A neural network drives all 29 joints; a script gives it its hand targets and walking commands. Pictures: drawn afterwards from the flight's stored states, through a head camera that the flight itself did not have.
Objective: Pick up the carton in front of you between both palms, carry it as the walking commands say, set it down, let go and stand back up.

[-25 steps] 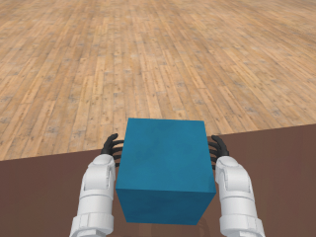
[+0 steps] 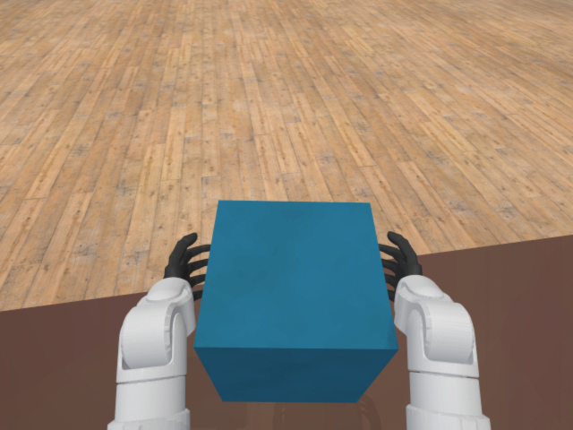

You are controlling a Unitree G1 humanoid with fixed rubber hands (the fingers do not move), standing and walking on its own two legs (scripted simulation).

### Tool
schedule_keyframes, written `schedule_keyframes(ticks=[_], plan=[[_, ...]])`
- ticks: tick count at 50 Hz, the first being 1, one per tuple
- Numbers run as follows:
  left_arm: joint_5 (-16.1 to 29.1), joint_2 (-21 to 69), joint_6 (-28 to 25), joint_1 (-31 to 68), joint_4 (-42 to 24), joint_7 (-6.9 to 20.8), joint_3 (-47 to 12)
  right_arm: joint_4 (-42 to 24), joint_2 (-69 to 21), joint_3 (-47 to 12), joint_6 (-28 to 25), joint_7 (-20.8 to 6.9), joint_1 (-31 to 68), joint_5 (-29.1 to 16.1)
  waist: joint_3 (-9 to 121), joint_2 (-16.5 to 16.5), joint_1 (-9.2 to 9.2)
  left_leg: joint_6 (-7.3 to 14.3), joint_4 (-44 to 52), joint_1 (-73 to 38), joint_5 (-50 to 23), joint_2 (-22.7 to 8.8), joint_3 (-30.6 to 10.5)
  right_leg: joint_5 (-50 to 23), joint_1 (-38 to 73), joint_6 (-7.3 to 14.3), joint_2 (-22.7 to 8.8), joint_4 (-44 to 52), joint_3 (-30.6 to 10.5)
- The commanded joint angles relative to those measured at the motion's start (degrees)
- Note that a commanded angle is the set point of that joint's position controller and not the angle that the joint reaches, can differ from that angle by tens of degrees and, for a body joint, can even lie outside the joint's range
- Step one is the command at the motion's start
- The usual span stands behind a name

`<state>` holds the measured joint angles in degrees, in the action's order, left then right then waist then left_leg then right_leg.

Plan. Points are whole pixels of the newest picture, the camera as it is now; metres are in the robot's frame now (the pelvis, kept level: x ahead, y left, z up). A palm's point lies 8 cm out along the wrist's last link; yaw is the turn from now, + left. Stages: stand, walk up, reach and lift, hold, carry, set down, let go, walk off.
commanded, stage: carry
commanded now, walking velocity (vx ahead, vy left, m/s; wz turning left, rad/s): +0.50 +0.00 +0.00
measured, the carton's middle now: (291, 308) +0.29 +0.01 +0.02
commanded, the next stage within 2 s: none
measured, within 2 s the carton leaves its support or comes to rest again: neither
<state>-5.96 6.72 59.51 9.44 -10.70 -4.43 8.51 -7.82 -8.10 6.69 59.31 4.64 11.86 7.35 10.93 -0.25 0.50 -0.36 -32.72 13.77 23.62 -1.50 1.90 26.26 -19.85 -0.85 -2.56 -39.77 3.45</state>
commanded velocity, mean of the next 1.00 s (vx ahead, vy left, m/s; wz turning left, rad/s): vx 0.50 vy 0.00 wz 0.00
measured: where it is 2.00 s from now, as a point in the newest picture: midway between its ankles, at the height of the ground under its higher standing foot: (280, 232)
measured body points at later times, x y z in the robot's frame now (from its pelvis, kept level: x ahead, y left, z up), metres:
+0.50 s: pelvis +0.26 +0.05 +0.01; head +0.25 +0.05 +0.46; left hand +0.53 +0.19 +0.10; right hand +0.51 -0.11 +0.10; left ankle +0.24 +0.11 -0.73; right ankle +0.21 -0.08 -0.65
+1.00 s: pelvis +0.57 +0.00 +0.00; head +0.62 -0.01 +0.45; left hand +0.90 +0.19 +0.07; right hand +0.93 -0.11 +0.07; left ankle +0.53 +0.14 -0.62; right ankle +0.61 -0.04 -0.73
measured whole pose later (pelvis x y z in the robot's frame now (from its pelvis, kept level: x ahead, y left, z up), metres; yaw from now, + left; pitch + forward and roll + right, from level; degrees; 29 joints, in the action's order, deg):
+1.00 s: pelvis +0.57 +0.00 +0.00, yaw +3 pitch +4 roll +1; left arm -1.8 5.5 62.2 24.9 -4.5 -8.4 12.0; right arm -5.1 -6.3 13.1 63.7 7.5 26.1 4.6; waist -1.9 -0.6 3.4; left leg 3.7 -73.5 35.8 18.8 -2.8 0.8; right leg 13.7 -23.0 7.1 0.5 -31.8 11.3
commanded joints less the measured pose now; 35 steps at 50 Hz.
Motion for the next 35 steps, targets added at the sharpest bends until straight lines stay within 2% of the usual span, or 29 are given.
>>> schedule_keyframes(ticks=[1,2,3,4,5,6,7,8,9,12,14,15,16,17,18,19,20,21,22,24,28,31,35], plan=[[20.93,50.07,3.62,27.86,-8.63,8.53,-43.35,-11.88,-47.82,-38.79,3.57,-7.43,22.39,-18.53,5.30,-8.49,-1.37,8.99,7.24,-16.93,-30.65,-13.58,-14.71,-2.22,-10.55,0.59,2.07,9.38,5.71],[21.36,50.76,4.38,26.04,-10.32,8.29,-43.41,-14.18,-48.99,-39.68,4.46,-7.30,21.64,-19.53,8.65,-5.62,-0.48,6.00,2.57,-8.30,-29.00,-10.25,-7.03,-8.31,5.07,1.25,2.81,16.30,6.47],[20.72,50.57,4.99,22.44,-11.53,7.91,-43.02,-16.70,-48.93,-40.58,5.36,-7.37,21.10,-20.68,11.49,0.90,0.78,2.65,-8.15,3.75,-26.28,-5.61,1.24,-9.16,21.46,3.10,-1.73,21.61,-1.59],[19.47,50.85,5.32,19.67,-11.41,7.29,-41.87,-20.89,-48.49,-42.17,6.57,-7.57,24.11,-22.57,10.81,17.08,1.58,-0.54,-21.52,21.67,-15.29,-0.86,6.92,-24.03,33.26,8.69,-14.05,20.40,-20.00],[18.83,51.36,6.05,17.71,-13.41,6.79,-41.43,-22.19,-48.49,-43.48,7.39,-7.86,23.72,-23.76,8.17,19.70,1.43,-0.28,-24.59,33.51,5.96,1.05,4.67,-41.89,38.84,13.74,-19.82,21.14,-27.39],[19.09,51.37,6.79,17.63,-16.10,6.48,-41.22,-22.96,-48.83,-43.87,7.86,-8.09,22.39,-24.50,6.33,11.85,1.72,0.24,-25.80,37.08,10.48,-0.68,2.87,-45.99,40.28,14.82,-20.65,20.53,-25.40],[19.71,51.72,7.29,17.28,-18.83,6.30,-41.76,-23.57,-48.98,-43.43,8.21,-8.24,19.85,-24.84,6.16,6.96,2.00,0.69,-24.25,37.97,11.66,-1.69,2.60,-43.23,40.54,13.63,-19.99,20.73,-22.34],[20.37,51.65,7.62,17.78,-21.43,6.20,-42.46,-24.17,-49.45,-43.04,8.42,-8.22,18.19,-25.06,5.09,5.21,2.08,1.08,-19.30,38.30,10.49,-2.44,3.06,-39.50,39.93,11.82,-18.95,21.86,-19.22],[21.07,51.09,7.93,18.74,-23.29,6.11,-43.30,-24.49,-49.60,-42.75,8.54,-7.99,17.28,-24.99,4.98,5.56,1.81,1.25,-13.56,35.15,5.57,-2.74,3.55,-37.93,37.78,9.81,-17.15,22.47,-15.28],[22.73,48.39,9.16,17.44,-25.34,6.43,-45.03,-24.92,-47.48,-41.04,9.08,-6.75,12.61,-22.38,5.30,9.57,0.95,0.87,-1.48,18.12,-8.40,0.82,8.42,-35.36,26.20,6.10,-12.44,22.51,-3.14],[23.55,46.15,10.00,16.93,-25.88,6.73,-45.47,-24.89,-45.57,-39.72,9.69,-6.13,10.94,-21.07,6.95,7.98,-0.37,1.47,4.40,-1.13,-15.42,4.52,14.30,-38.54,15.16,3.83,-10.03,15.11,3.73],[23.63,44.54,10.53,16.58,-26.25,6.78,-45.28,-24.84,-44.40,-38.99,10.16,-5.83,10.28,-20.35,8.90,6.28,-0.62,2.17,4.57,-11.97,-14.43,5.07,15.55,-37.80,8.99,2.68,-8.55,9.27,6.72],[23.64,42.78,11.14,17.46,-26.51,6.79,-44.83,-24.54,-43.18,-38.30,10.72,-5.51,9.76,-19.80,10.87,2.05,-1.70,2.91,5.40,-22.67,-9.83,-0.46,7.88,-28.32,0.04,0.79,-6.39,-0.87,8.22],[24.03,41.30,12.14,19.22,-27.68,6.92,-44.21,-23.95,-41.19,-37.41,11.10,-5.14,9.81,-19.04,10.35,-12.63,-2.56,8.01,17.47,-24.02,3.67,-17.09,-23.01,-12.17,-11.03,-1.99,0.17,-18.81,9.50],[24.42,41.18,12.85,20.31,-26.47,7.07,-44.86,-23.90,-41.42,-37.42,11.63,-5.03,11.52,-19.51,8.62,-14.84,-2.47,13.80,22.31,-25.19,0.18,-23.76,-36.40,1.27,-19.94,-0.64,1.98,-28.33,1.84],[24.43,42.11,13.04,19.88,-25.46,7.24,-44.68,-25.54,-42.58,-38.19,12.11,-5.23,13.39,-20.49,6.84,-9.07,-2.19,14.42,21.25,-22.63,-3.68,-23.97,-32.79,0.63,-22.65,1.32,-2.24,-33.47,-1.77],[24.06,43.76,13.06,19.72,-24.27,7.53,-44.17,-25.41,-44.28,-38.99,12.25,-5.59,14.67,-21.28,6.05,-4.64,-1.92,13.59,20.43,-19.02,-8.98,-22.15,-27.42,-1.93,-22.77,2.19,-4.48,-34.72,-2.51],[23.44,45.76,12.88,19.36,-22.74,7.76,-43.80,-25.47,-46.06,-40.18,12.16,-6.09,16.18,-22.10,5.75,-0.52,-1.51,12.04,20.89,-15.84,-9.66,-20.56,-22.53,-5.78,-21.62,2.54,-6.21,-31.94,-3.30],[22.64,47.49,12.50,18.59,-21.42,7.90,-43.41,-25.59,-47.75,-41.49,12.02,-6.63,17.44,-22.92,5.60,-0.03,-1.17,9.85,21.73,-13.26,-10.75,-18.61,-17.39,-8.56,-19.53,2.35,-6.95,-27.90,-3.31],[20.60,49.58,11.51,16.21,-19.55,7.80,-42.62,-25.20,-49.07,-43.00,11.60,-7.74,17.78,-24.23,4.96,-2.67,-1.25,8.06,23.22,-12.04,-12.39,-15.97,-10.57,-11.47,-17.87,1.66,-5.46,-21.28,-0.63],[17.77,46.53,9.73,19.74,-16.83,6.03,-41.10,-22.89,-44.56,-43.22,10.34,-8.41,22.69,-25.46,2.00,-4.82,-1.49,8.61,23.65,-14.88,-19.65,-13.17,-3.91,-17.31,-21.49,0.65,-3.19,-8.89,3.23],[16.99,42.31,9.08,24.48,-14.48,4.21,-39.84,-18.66,-39.32,-40.37,9.43,-7.11,25.25,-24.32,0.50,-7.21,-2.19,8.94,20.54,-15.94,-28.55,-11.20,0.50,-21.13,-21.18,1.55,-1.21,-2.13,5.78],[17.08,38.55,8.55,30.85,-10.93,2.50,-38.35,-12.77,-36.22,-36.90,8.54,-4.84,28.94,-22.15,-1.89,-8.64,-3.65,8.64,18.55,-15.62,-33.84,-10.78,3.09,-25.10,-16.51,3.84,0.39,4.80,7.57]])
